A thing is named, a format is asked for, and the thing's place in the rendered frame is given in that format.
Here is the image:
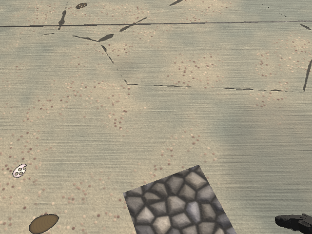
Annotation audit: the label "right robot hand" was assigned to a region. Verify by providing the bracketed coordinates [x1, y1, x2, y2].
[275, 214, 312, 234]

